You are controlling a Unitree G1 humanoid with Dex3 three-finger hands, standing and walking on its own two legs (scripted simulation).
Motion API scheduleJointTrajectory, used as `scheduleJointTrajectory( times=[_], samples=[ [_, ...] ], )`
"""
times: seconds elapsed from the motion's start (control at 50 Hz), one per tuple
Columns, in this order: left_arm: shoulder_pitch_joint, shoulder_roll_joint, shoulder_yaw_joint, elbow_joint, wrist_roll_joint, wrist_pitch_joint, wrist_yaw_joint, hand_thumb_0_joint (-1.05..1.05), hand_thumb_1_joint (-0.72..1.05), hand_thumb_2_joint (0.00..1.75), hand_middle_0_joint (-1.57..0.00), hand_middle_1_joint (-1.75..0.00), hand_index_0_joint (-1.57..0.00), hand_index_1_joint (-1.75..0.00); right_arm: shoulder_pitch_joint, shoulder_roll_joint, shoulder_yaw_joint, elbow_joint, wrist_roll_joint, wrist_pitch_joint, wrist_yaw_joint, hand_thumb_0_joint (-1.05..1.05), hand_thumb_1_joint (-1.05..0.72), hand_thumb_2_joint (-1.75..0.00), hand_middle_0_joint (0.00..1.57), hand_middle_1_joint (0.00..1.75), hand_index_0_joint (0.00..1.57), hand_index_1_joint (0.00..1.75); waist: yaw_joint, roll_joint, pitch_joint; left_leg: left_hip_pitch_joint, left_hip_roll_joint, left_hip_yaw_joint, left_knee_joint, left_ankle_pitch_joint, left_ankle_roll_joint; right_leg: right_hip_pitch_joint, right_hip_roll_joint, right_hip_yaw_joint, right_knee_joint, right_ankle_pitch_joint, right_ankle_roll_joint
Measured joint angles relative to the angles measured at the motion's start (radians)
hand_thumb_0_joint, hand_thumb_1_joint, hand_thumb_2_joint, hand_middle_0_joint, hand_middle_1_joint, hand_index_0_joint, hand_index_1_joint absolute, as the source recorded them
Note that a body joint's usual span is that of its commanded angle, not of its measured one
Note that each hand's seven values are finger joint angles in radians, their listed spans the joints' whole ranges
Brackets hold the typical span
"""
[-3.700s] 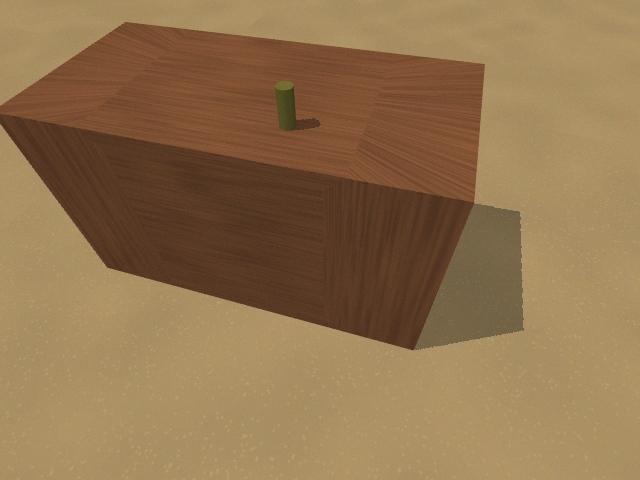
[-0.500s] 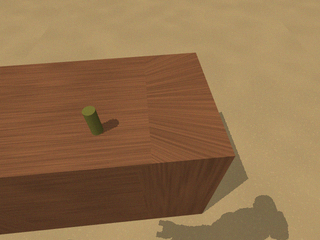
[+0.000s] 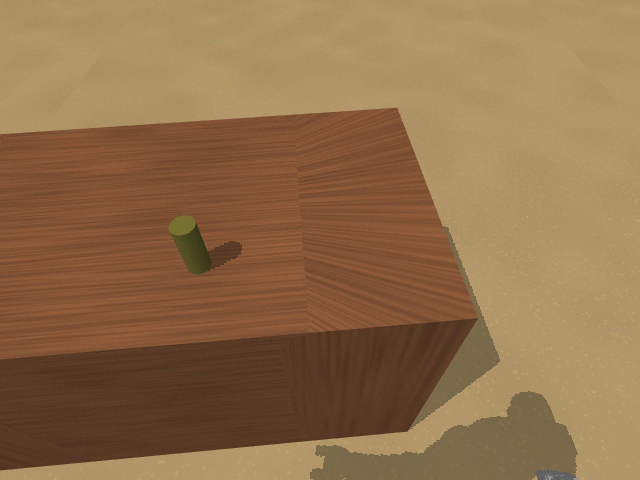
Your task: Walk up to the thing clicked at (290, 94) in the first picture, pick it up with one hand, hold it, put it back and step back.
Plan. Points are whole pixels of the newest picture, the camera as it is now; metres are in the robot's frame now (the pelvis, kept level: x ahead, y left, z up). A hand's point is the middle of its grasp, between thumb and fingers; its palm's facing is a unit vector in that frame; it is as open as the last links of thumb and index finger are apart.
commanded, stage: walk up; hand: left
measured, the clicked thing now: (191, 246) +0.47 +0.23 -0.03
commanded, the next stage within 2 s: stand in 0.12 s
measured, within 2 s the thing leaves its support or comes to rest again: neither
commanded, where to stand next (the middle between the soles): +0.03 -0.01 m, yaw +4 degrees
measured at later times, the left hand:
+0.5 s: hand out of the picture +0.09 +0.26 -0.15, palm faces -0.02 -0.94 -0.34, open 7.4 cm
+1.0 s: hand out of the picture +0.07 +0.26 -0.15, palm faces -0.01 -0.94 -0.34, open 7.4 cm
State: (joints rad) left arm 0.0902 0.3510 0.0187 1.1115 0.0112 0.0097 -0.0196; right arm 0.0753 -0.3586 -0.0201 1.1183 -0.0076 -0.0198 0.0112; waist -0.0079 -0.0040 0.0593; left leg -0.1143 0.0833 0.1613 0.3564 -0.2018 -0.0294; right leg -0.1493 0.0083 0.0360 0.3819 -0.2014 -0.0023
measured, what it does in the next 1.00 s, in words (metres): stands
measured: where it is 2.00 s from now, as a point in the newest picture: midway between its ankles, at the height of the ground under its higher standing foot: outside the picture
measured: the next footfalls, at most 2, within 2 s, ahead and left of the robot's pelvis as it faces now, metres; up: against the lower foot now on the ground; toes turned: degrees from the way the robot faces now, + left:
none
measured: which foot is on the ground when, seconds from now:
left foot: down 0.00-1.00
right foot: down 0.00-1.00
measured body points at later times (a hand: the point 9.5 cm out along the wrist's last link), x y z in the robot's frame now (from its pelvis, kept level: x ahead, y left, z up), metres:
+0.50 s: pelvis +0.00 +0.00 +0.00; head +0.02 +0.00 +0.45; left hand +0.09 +0.30 -0.13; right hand +0.08 -0.30 -0.13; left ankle -0.01 +0.13 -0.75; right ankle +0.00 -0.12 -0.75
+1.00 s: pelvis +0.00 +0.01 +0.00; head +0.01 +0.00 +0.45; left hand +0.07 +0.31 -0.13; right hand +0.09 -0.29 -0.13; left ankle -0.01 +0.13 -0.75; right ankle +0.00 -0.12 -0.75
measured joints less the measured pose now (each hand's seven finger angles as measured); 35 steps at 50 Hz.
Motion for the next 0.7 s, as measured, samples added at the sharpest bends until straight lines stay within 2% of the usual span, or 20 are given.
scheduleJointTrajectory(
  times=[0.36, 0.7],
  samples=[
    [-0.008, -0.005, -0.016, 0.013, -0.004, -0.025, 0.012, 0.0, 0.9, 0.9, -0.2, -0.3, -0.2, -0.3, 0.005, 0.01, 0.014, 0.019, -0.005, 0.012, 0.005, 0.01, -0.91, -0.9, 0.2, 0.3, 0.2, 0.3, -0.01, 0.006, -0.003, 0.03, -0.006, -0.014, -0.048, 0.02, -0.002, 0.042, -0.004, -0.016, -0.058, 0.02, 0.003],
    [0.003, 0.001, -0.02, 0.02, -0.004, -0.024, 0.013, 0.0, 0.9, 0.9, -0.2, -0.3, -0.2, -0.29, 0.023, 0.012, 0.015, 0.027, -0.007, 0.01, 0.005, 0.01, -0.91, -0.9, 0.2, 0.3, 0.2, 0.3, -0.007, 0.007, -0.009, 0.029, -0.016, -0.024, -0.059, 0.029, 0.005, 0.048, -0.014, -0.025, -0.072, 0.027, 0.009]
  ],
)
